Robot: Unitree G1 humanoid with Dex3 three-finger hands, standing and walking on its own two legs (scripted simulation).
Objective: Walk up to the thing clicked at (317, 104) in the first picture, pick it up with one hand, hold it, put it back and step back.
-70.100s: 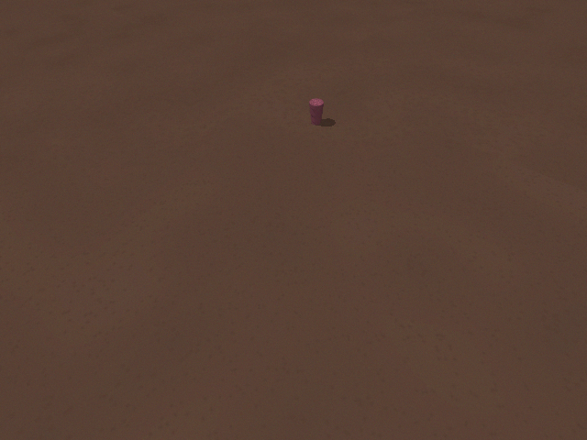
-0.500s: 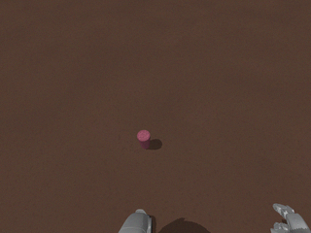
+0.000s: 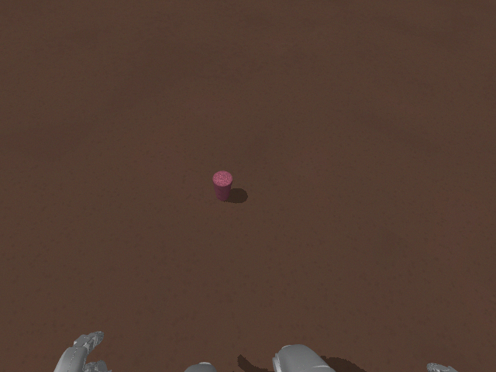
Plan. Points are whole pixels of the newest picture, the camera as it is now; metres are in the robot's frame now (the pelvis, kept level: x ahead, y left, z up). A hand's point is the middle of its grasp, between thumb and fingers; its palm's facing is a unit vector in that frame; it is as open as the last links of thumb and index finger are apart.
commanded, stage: step back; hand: left
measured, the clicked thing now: (222, 187) +0.91 +0.09 -0.69
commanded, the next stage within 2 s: stand in 1.36 s
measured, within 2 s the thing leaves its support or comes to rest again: neither
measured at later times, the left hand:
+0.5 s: hand out of the picture -0.08 +0.25 -0.15, palm faces +0.03 -0.91 -0.41, open 7.4 cm
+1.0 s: hand out of the picture -0.02 +0.19 -0.14, palm faces +0.06 -0.93 -0.37, open 7.4 cm
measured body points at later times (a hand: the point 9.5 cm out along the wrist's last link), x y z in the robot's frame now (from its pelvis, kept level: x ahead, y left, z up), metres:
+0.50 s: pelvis -0.13 -0.04 -0.01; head -0.11 -0.04 +0.44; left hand -0.08 +0.29 -0.12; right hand -0.08 -0.36 -0.14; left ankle -0.13 +0.08 -0.73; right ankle -0.13 -0.18 -0.73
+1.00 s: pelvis -0.09 -0.08 +0.00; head -0.08 -0.09 +0.44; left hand -0.02 +0.23 -0.12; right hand -0.02 -0.39 -0.13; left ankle -0.09 +0.06 -0.71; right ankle -0.07 -0.19 -0.73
